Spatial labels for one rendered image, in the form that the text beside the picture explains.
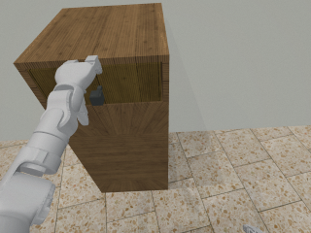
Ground cabinet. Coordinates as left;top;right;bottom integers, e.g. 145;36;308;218
14;3;170;193

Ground left robot hand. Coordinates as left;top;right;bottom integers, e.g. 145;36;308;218
54;55;103;126

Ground handle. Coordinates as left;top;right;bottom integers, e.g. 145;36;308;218
89;85;105;106

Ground drawer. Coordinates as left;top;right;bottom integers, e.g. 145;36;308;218
27;62;162;105

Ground robot left upper arm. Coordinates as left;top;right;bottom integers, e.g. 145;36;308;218
0;171;56;233

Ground robot left forearm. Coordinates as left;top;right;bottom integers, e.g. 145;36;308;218
0;82;85;195

